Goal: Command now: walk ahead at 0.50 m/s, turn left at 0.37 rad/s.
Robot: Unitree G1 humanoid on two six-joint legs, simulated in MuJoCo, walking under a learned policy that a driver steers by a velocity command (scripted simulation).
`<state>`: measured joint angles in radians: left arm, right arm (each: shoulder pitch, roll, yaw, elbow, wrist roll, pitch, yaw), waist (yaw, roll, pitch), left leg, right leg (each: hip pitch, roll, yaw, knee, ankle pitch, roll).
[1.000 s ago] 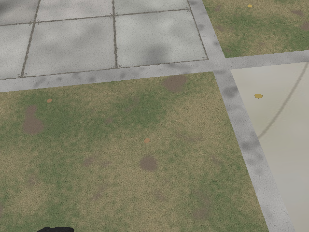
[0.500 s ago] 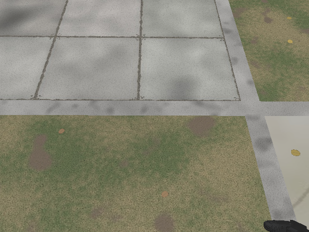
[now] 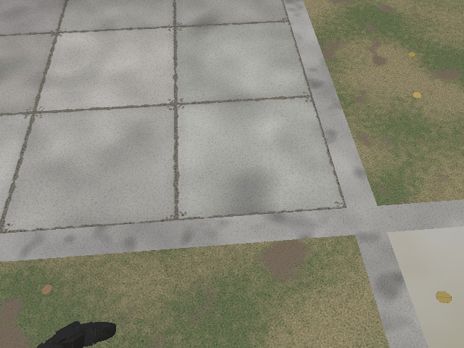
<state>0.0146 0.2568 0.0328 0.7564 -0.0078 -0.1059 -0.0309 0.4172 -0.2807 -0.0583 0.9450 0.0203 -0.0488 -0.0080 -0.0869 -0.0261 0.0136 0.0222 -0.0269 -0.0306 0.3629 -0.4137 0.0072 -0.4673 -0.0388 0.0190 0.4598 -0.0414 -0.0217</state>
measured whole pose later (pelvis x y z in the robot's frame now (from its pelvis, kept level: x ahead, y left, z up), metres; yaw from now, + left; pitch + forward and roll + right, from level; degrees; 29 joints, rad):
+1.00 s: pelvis +0.34 +0.03 +0.01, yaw +34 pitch +2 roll +0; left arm 0.18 0.29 0.07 0.80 0.01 -0.05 0.01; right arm 0.19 -0.30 -0.09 0.65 0.02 0.04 -0.03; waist 0.00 0.02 -0.03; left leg -0.43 -0.15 -0.19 0.65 -0.35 0.06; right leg -0.31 0.01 0.05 0.52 -0.25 0.01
